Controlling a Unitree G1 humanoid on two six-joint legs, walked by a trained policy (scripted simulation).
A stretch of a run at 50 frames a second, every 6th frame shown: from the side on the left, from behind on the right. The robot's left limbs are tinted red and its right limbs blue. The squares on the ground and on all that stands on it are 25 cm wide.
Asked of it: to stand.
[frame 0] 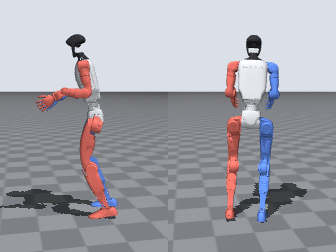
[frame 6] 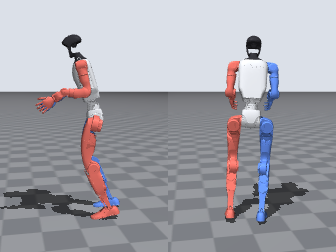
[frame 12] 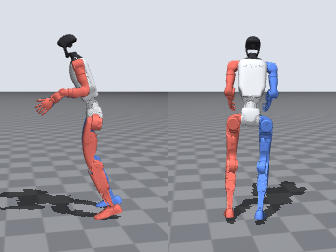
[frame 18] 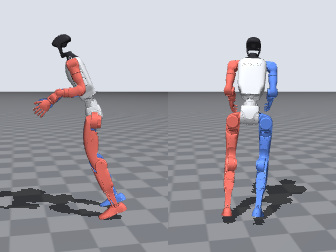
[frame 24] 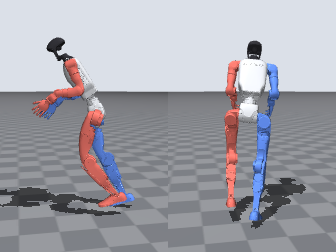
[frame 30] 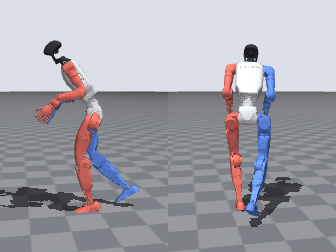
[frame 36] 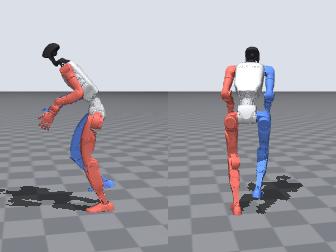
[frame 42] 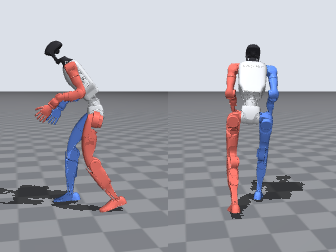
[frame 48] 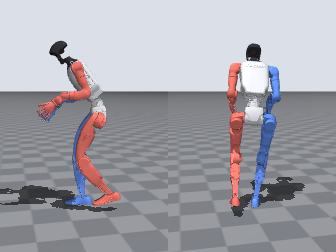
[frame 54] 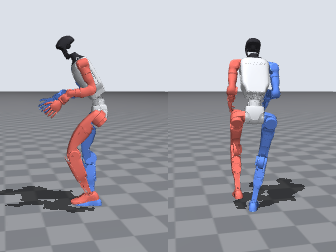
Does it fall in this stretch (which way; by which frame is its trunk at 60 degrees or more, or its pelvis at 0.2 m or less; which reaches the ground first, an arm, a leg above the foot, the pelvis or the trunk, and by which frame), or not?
no
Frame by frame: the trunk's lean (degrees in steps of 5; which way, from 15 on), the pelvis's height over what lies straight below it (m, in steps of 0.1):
0: 15 forward, 0.8
6: 20 forward, 0.8
12: 20 forward, 0.8
18: 25 forward, 0.8
24: 35 forward, 0.8
30: 40 forward, 0.8
36: 45 forward, 0.8
42: 40 forward, 0.8
48: 40 forward, 0.8
54: 30 forward, 0.8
